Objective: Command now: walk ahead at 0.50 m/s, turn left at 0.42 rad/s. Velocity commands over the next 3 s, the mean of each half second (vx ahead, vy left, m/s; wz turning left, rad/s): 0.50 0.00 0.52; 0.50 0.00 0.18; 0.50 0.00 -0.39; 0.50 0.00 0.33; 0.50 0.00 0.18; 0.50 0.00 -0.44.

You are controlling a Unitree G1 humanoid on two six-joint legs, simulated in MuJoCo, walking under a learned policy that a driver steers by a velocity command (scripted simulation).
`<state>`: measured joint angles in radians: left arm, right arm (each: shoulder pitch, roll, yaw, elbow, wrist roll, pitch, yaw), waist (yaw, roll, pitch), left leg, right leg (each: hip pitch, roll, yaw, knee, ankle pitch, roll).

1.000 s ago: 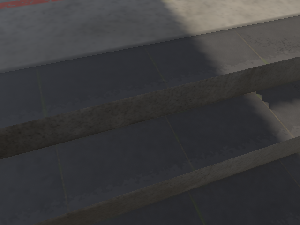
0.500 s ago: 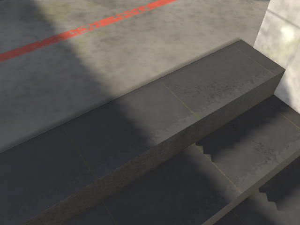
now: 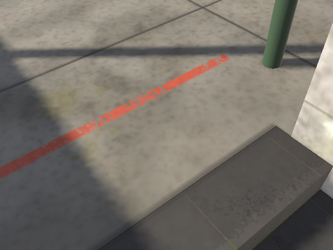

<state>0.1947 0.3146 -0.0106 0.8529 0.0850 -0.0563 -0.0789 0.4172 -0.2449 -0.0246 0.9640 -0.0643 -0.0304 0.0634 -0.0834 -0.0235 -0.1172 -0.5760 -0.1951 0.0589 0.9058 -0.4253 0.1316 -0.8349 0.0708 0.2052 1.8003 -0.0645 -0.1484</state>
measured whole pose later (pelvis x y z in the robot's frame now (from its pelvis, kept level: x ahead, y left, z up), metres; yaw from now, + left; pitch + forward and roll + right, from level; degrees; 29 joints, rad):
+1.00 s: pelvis +0.55 +0.04 +0.22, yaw +20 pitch +4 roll +2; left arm 0.13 0.20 0.02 0.83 0.06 -0.09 -0.07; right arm 0.40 -0.18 0.02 0.99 -0.05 -0.13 0.03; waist -0.06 0.02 -0.13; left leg -0.17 -0.04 0.05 0.47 -0.38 0.03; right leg -0.92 -0.11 -0.02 1.09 -0.03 -0.04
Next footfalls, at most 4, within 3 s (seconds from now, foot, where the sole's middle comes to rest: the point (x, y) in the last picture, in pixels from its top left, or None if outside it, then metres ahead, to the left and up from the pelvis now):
0.28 right None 0.29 -0.17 -0.72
0.64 left None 0.47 0.12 -0.55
1.14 right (166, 159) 0.84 -0.02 -0.55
1.70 left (107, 117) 1.12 0.24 -0.55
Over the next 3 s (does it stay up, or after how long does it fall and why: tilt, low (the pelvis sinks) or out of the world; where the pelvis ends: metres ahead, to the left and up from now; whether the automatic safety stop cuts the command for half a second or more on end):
stays up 1.56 0.34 0.23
